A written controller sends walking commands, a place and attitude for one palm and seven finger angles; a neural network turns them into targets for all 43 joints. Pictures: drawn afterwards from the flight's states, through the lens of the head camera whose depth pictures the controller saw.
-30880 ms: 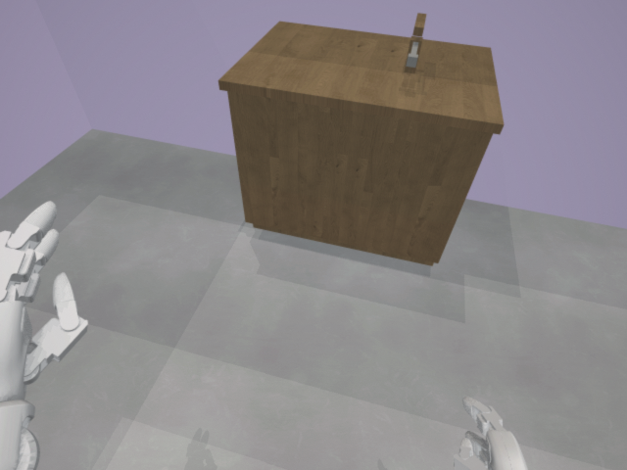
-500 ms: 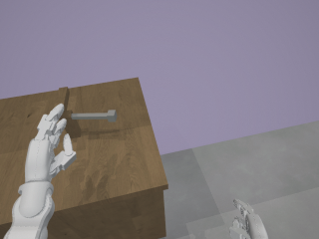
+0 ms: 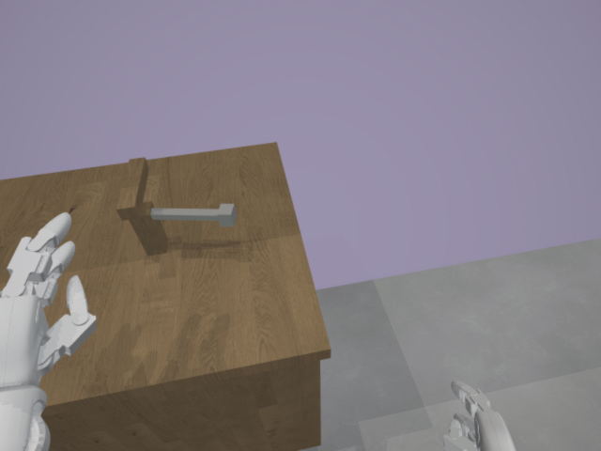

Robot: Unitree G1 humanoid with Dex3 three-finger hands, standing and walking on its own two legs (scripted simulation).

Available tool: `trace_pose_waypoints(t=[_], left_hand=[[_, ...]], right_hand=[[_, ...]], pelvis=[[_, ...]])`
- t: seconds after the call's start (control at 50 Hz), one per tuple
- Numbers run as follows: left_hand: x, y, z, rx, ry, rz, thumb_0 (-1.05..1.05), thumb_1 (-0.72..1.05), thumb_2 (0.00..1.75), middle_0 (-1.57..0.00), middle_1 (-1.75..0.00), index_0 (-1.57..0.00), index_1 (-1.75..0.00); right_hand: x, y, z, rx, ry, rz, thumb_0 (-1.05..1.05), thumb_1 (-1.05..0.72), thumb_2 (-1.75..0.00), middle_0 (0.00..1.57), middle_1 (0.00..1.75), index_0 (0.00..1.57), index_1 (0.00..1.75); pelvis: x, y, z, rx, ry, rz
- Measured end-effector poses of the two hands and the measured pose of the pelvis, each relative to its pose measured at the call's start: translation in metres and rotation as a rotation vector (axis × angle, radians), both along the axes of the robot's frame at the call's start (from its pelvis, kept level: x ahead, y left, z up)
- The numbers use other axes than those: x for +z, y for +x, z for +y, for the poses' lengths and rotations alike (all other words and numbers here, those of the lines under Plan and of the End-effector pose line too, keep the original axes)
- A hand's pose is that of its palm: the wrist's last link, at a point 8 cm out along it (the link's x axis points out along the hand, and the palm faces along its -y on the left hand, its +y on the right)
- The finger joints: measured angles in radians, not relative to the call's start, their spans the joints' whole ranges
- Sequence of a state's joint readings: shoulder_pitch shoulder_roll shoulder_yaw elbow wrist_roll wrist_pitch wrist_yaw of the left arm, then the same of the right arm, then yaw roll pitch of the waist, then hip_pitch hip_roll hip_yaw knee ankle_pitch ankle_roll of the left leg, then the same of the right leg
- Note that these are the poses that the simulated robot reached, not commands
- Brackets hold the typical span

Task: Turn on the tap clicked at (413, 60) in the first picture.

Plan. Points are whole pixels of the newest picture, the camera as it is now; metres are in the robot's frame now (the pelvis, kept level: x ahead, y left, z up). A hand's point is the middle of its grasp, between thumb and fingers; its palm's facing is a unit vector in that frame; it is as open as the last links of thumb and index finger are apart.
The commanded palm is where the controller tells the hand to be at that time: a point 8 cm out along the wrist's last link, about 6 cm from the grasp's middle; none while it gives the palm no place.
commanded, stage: draw the hand back beside the body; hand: left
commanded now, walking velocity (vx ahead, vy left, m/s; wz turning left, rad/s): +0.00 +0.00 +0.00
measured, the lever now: (227, 215) +0.47 +0.19 +0.05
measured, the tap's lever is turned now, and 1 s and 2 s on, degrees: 75 75 75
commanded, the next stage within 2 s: step back with the hand held close in 0.16 s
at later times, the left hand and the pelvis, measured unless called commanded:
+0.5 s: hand (87, 313) +0.20 +0.25 +0.16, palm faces +0.34 -0.83 -0.44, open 7.4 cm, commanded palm +0.15 +0.28 +0.18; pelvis -0.02 +0.01 +0.00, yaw -1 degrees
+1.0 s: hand (29, 405) +0.12 +0.26 +0.15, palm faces +0.36 -0.85 -0.39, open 7.4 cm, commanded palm +0.06 +0.31 +0.18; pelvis -0.09 +0.02 -0.01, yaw +1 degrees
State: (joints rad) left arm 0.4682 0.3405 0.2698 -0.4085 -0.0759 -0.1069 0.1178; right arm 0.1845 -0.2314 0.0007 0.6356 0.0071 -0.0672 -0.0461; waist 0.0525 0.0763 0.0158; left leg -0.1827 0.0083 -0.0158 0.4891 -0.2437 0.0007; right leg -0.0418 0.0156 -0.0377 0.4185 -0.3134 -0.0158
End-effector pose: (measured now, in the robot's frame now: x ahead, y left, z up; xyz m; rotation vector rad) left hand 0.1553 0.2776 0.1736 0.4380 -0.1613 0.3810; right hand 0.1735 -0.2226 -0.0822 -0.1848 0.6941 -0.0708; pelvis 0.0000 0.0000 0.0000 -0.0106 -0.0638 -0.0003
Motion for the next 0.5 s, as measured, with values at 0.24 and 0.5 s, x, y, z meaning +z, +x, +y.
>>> trace_pose_waypoints(t=[0.24,0.5], left_hand=[[-0.003,0.006,-0.006,-0.020,-0.016,-0.005,0.01,0.89,0.89,-0.21,-0.31,-0.20,-0.31],[0.005,0.009,0.007,-0.049,0.066,0.022,0.01,0.89,0.89,-0.21,-0.31,-0.20,-0.31]], right_hand=[[0.001,0.002,0.001,0.012,-0.004,-0.008,0.01,-0.91,-0.90,0.20,0.30,0.20,0.30],[-0.003,-0.013,-0.004,-0.052,-0.008,0.036,0.01,-0.91,-0.90,0.20,0.30,0.20,0.30]], pelvis=[[-0.001,0.001,-0.002,0.005,0.001,0.001],[-0.002,-0.016,0.006,-0.010,-0.012,0.058]])
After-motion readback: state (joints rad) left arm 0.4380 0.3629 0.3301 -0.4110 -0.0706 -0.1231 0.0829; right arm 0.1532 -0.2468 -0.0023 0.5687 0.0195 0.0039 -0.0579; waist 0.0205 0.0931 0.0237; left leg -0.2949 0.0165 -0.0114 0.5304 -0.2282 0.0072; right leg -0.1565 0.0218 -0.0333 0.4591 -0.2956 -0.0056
